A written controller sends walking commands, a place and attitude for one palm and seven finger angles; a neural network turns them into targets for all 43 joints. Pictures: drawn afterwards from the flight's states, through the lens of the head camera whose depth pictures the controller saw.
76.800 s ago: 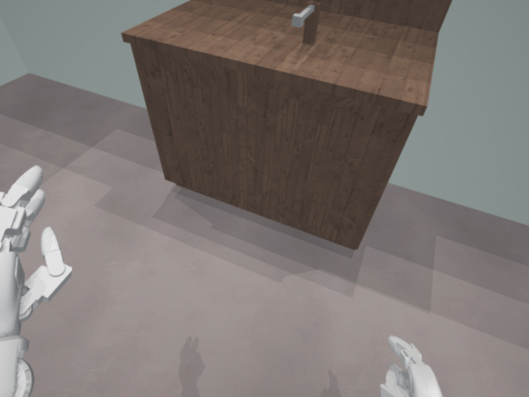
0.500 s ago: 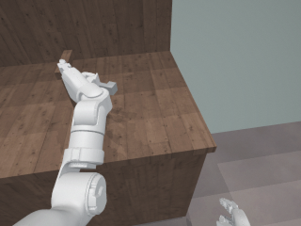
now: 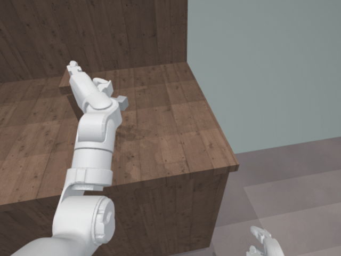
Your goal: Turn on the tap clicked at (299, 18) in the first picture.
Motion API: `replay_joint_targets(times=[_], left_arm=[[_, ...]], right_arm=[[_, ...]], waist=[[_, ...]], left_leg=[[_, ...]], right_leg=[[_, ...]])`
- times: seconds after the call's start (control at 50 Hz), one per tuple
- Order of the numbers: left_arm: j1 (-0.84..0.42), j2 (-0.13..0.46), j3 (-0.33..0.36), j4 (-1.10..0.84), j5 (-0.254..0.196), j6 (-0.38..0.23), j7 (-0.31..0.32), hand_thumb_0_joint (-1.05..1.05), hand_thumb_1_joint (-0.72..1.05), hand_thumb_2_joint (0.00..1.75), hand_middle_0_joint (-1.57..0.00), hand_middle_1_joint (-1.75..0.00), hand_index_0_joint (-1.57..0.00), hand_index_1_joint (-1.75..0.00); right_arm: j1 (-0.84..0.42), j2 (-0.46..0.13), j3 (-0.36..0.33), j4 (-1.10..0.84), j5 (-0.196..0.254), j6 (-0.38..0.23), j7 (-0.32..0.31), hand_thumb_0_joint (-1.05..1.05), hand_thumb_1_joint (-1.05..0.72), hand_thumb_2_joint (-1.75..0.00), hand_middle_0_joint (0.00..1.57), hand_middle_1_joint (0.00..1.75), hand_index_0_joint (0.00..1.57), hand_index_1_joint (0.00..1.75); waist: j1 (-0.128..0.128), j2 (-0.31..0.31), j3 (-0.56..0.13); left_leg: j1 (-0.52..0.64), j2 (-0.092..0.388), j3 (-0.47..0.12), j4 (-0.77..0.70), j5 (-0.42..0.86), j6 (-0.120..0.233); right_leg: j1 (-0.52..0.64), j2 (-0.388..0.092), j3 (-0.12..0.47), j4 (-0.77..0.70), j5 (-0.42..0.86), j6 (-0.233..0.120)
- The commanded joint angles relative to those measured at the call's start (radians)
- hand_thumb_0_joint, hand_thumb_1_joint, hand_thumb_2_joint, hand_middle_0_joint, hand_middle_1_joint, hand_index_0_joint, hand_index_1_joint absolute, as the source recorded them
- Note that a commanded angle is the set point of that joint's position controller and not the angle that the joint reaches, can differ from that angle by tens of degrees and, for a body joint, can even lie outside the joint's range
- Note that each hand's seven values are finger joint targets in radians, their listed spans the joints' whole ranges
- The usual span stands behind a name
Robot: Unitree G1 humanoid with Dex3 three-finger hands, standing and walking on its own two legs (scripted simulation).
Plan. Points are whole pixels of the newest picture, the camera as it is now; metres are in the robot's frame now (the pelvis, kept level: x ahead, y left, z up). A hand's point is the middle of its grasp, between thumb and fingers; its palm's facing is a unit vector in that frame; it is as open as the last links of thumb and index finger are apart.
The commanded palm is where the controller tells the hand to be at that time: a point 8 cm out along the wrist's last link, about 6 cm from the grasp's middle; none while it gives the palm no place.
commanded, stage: draw the hand back beside the body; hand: left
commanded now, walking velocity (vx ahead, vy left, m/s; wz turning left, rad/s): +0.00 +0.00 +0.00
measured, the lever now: (121, 103) +0.46 +0.18 +0.15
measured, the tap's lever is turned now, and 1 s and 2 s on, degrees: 61 61 61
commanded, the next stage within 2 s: step back with the hand held close in 1.42 s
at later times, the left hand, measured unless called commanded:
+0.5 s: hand (77, 128) +0.28 +0.21 +0.22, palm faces +0.30 -0.94 -0.18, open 7.7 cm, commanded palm +0.25 +0.25 +0.20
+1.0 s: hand (46, 167) +0.23 +0.26 +0.17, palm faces +0.37 -0.89 -0.27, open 7.5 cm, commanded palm +0.18 +0.30 +0.17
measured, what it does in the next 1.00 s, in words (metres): stands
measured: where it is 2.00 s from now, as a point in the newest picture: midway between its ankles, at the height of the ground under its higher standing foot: outside the picture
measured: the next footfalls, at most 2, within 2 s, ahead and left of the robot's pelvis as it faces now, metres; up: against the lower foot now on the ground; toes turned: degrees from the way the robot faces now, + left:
none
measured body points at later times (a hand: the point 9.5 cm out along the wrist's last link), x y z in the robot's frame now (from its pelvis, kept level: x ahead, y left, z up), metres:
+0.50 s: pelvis -0.02 +0.02 +0.00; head -0.03 -0.01 +0.45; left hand +0.26 +0.25 +0.23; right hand +0.18 -0.20 -0.09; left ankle -0.02 +0.15 -0.74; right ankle +0.01 -0.09 -0.74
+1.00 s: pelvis +0.00 +0.04 +0.00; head -0.02 +0.02 +0.45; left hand +0.20 +0.30 +0.18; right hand +0.19 -0.18 -0.08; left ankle -0.02 +0.15 -0.74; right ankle +0.01 -0.09 -0.74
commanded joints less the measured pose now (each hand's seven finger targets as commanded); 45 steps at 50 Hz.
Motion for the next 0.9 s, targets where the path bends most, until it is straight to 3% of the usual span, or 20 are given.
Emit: replay_joint_targets(times=[0.0, 0.04, 0.06, 0.08, 0.12, 0.14, 0.16, 0.18, 0.2, 0.26, 0.32, 0.4, 0.46, 0.48, 0.54, 0.58, 0.62, 0.7, 0.84, 0.88], left_arm=[[-0.246, 0.258, -0.050, -0.431, 0.021, -0.106, -0.278, 0.00, 0.90, 0.90, -0.15, -0.16, -0.15, -0.16], [-0.098, 0.277, -0.046, -0.452, -0.018, -0.108, -0.402, 0.00, 0.90, 0.90, -0.16, -0.17, -0.16, -0.17], [-0.057, 0.303, -0.004, -0.497, -0.049, -0.100, -0.428, 0.00, 0.90, 0.90, -0.16, -0.17, -0.16, -0.17], [0.011, 0.334, 0.058, -0.507, -0.078, -0.085, -0.432, 0.00, 0.90, 0.90, -0.16, -0.17, -0.16, -0.17], [0.055, 0.322, 0.078, -0.594, -0.127, -0.053, -0.418, 0.00, 0.90, 0.90, -0.16, -0.18, -0.16, -0.18], [0.225, 0.458, 0.061, -0.564, -0.123, -0.230, -0.475, 0.00, 0.90, 0.90, -0.16, -0.18, -0.16, -0.18], [0.296, 0.443, 0.066, -0.552, -0.122, -0.323, -0.500, 0.00, 0.90, 0.90, -0.16, -0.19, -0.16, -0.19], [0.297, 0.462, 0.075, -0.582, -0.115, -0.383, -0.512, 0.00, 0.90, 0.90, -0.16, -0.19, -0.16, -0.19], [0.261, 0.455, 0.047, -0.679, -0.112, -0.447, -0.523, 0.00, 0.90, 0.90, -0.16, -0.19, -0.16, -0.19], [0.172, 0.469, 0.007, -0.771, -0.096, -0.579, -0.538, 0.00, 0.90, 0.90, -0.17, -0.20, -0.17, -0.20], [0.130, 0.410, -0.077, -0.741, -0.083, -0.648, -0.542, 0.00, 0.90, 0.90, -0.17, -0.21, -0.17, -0.21], [0.238, 0.327, -0.150, -0.606, -0.077, -0.682, -0.550, 0.00, 0.90, 0.90, -0.17, -0.22, -0.17, -0.22], [0.381, 0.379, -0.066, -0.580, -0.079, -0.694, -0.552, 0.00, 0.90, 0.90, -0.18, -0.23, -0.18, -0.23], [0.457, 0.404, -0.019, -0.566, -0.081, -0.697, -0.556, 0.00, 0.90, 0.90, -0.18, -0.23, -0.18, -0.23], [0.578, 0.435, 0.048, -0.625, -0.096, -0.710, -0.571, 0.00, 0.90, 0.90, -0.18, -0.24, -0.18, -0.24], [0.640, 0.468, 0.099, -0.660, -0.098, -0.715, -0.578, 0.00, 0.90, 0.90, -0.18, -0.25, -0.18, -0.25], [0.647, 0.453, 0.084, -0.750, -0.096, -0.725, -0.582, 0.00, 0.90, 0.90, -0.19, -0.26, -0.19, -0.26], [0.650, 0.451, 0.074, -0.848, -0.079, -0.740, -0.573, 0.00, 0.90, 0.90, -0.19, -0.27, -0.19, -0.27], [0.802, 0.385, 0.017, -0.819, -0.071, -0.738, -0.569, 0.00, 0.90, 0.90, -0.20, -0.29, -0.20, -0.29], [0.838, 0.392, 0.032, -0.834, -0.067, -0.741, -0.568, 0.00, 0.90, 0.90, -0.20, -0.29, -0.20, -0.29]], right_arm=[[-0.101, -0.114, -0.029, -0.220, 0.018, 0.002, -0.051, 0.00, -0.90, -0.90, 0.20, 0.30, 0.20, 0.30], [-0.105, -0.113, -0.014, -0.252, 0.029, 0.015, -0.064, 0.00, -0.90, -0.90, 0.20, 0.30, 0.20, 0.30], [-0.130, -0.109, -0.009, -0.276, 0.039, 0.014, -0.069, 0.00, -0.90, -0.90, 0.20, 0.30, 0.20, 0.30], [-0.156, -0.106, -0.004, -0.283, 0.043, 0.014, -0.074, 0.00, -0.90, -0.90, 0.20, 0.30, 0.20, 0.30], [-0.190, -0.100, 0.007, -0.303, 0.053, -0.003, -0.072, 0.00, -0.90, -0.90, 0.20, 0.30, 0.20, 0.30], [-0.126, -0.110, -0.014, -0.300, 0.013, -0.014, -0.038, 0.00, -0.90, -0.90, 0.20, 0.30, 0.20, 0.30], [-0.131, -0.099, -0.010, -0.313, 0.013, -0.023, -0.024, 0.00, -0.90, -0.90, 0.20, 0.30, 0.20, 0.30], [-0.133, -0.098, -0.010, -0.307, 0.017, -0.034, -0.017, 0.00, -0.90, -0.90, 0.20, 0.30, 0.20, 0.30], [-0.128, -0.088, -0.011, -0.322, 0.015, -0.050, -0.013, 0.00, -0.90, -0.90, 0.20, 0.30, 0.20, 0.30], [-0.119, -0.099, -0.019, -0.325, 0.014, -0.099, -0.014, 0.00, -0.90, -0.90, 0.20, 0.30, 0.20, 0.30], [-0.104, -0.107, -0.021, -0.314, 0.014, -0.136, -0.020, 0.00, -0.90, -0.90, 0.20, 0.30, 0.20, 0.30], [-0.090, -0.111, -0.012, -0.297, 0.020, -0.146, -0.027, 0.00, -0.90, -0.90, 0.20, 0.30, 0.20, 0.30], [-0.089, -0.114, -0.013, -0.300, 0.013, -0.124, -0.025, 0.00, -0.90, -0.90, 0.20, 0.30, 0.20, 0.30], [-0.089, -0.116, -0.014, -0.300, 0.013, -0.114, -0.024, 0.00, -0.90, -0.90, 0.20, 0.30, 0.20, 0.30], [-0.091, -0.101, -0.010, -0.326, 0.006, -0.090, -0.018, 0.00, -0.90, -0.90, 0.20, 0.30, 0.20, 0.30], [-0.092, -0.100, -0.012, -0.336, 0.004, -0.078, -0.016, 0.00, -0.90, -0.90, 0.20, 0.30, 0.20, 0.30], [-0.092, -0.091, -0.011, -0.352, 0.001, -0.081, -0.013, 0.00, -0.90, -0.90, 0.20, 0.30, 0.20, 0.30], [-0.081, -0.095, -0.013, -0.352, -0.007, -0.107, -0.014, 0.00, -0.90, -0.90, 0.20, 0.30, 0.20, 0.30], [-0.060, -0.119, -0.023, -0.334, -0.010, -0.140, -0.015, 0.00, -0.90, -0.90, 0.20, 0.30, 0.20, 0.30], [-0.062, -0.121, -0.026, -0.330, -0.007, -0.141, -0.016, 0.00, -0.90, -0.90, 0.20, 0.30, 0.20, 0.30]], waist=[[0.006, -0.098, -0.326], [0.008, -0.142, -0.252], [0.025, -0.135, -0.251], [0.045, -0.114, -0.224], [0.056, -0.132, -0.191], [0.014, -0.121, -0.077], [0.029, -0.107, -0.094], [0.033, -0.013, -0.087], [0.023, 0.016, -0.122], [-0.012, 0.026, -0.124], [-0.041, 0.029, -0.076], [-0.047, -0.035, 0.006], [-0.013, -0.081, -0.045], [0.002, -0.053, -0.052], [0.019, -0.096, -0.089], [0.026, -0.059, -0.077], [0.023, 0.008, -0.075], [0.012, 0.065, -0.070], [0.003, -0.037, 0.003], [0.005, -0.006, 0.004]], left_leg=[[0.094, -0.047, 0.077, -0.019, 0.360, 0.079], [0.084, -0.040, 0.074, -0.027, 0.344, 0.083], [0.084, -0.041, 0.075, -0.030, 0.329, 0.082], [0.078, -0.039, 0.071, -0.038, 0.313, 0.077], [0.067, -0.040, 0.072, -0.038, 0.281, 0.073], [0.025, -0.024, 0.063, -0.020, 0.220, 0.079], [0.001, -0.029, 0.064, -0.022, 0.201, 0.080], [0.007, -0.033, 0.064, -0.020, 0.191, 0.080], [0.034, -0.034, 0.064, -0.022, 0.175, 0.079], [0.088, -0.032, 0.061, -0.015, 0.132, 0.079], [0.129, -0.033, 0.053, -0.025, 0.063, 0.079], [0.105, -0.038, 0.035, -0.065, -0.033, 0.079], [0.082, -0.041, 0.030, -0.079, 0.019, 0.080], [0.077, -0.038, 0.025, -0.088, 0.041, 0.075], [0.062, -0.032, 0.029, -0.079, 0.127, 0.074], [0.052, -0.025, 0.025, -0.080, 0.153, 0.067], [0.052, -0.024, 0.030, -0.070, 0.161, 0.062], [0.073, -0.018, 0.017, -0.064, 0.173, 0.054], [0.064, -0.011, 0.004, -0.069, 0.170, 0.057], [0.070, -0.014, 0.004, -0.070, 0.176, 0.056]], right_leg=[[0.272, -0.020, 0.043, -0.017, 0.436, 0.026], [0.258, -0.014, 0.043, -0.033, 0.437, 0.030], [0.266, -0.012, 0.043, -0.043, 0.411, 0.030], [0.259, -0.006, 0.038, -0.058, 0.358, 0.028], [0.243, -0.005, 0.040, -0.082, 0.286, 0.035], [0.172, -0.041, 0.063, -0.067, 0.306, 0.050], [0.186, -0.040, 0.064, -0.059, 0.278, 0.041], [0.172, -0.040, 0.072, -0.067, 0.246, 0.030], [0.173, -0.041, 0.070, -0.071, 0.214, 0.029], [0.120, -0.037, 0.073, -0.108, 0.133, 0.026], [0.055, -0.027, 0.065, -0.142, 0.035, 0.025], [0.029, -0.019, 0.050, -0.153, -0.043, 0.023], [0.108, -0.023, 0.044, -0.144, -0.002, 0.021], [0.128, -0.021, 0.040, -0.137, 0.018, 0.016], [0.194, -0.022, 0.040, -0.123, 0.121, 0.016], [0.204, -0.021, 0.040, -0.116, 0.148, 0.012], [0.198, -0.026, 0.044, -0.113, 0.161, 0.010], [0.173, -0.020, 0.038, -0.110, 0.150, 0.006], [0.135, -0.015, 0.028, -0.108, 0.132, 0.011], [0.134, -0.017, 0.031, -0.106, 0.131, 0.009]])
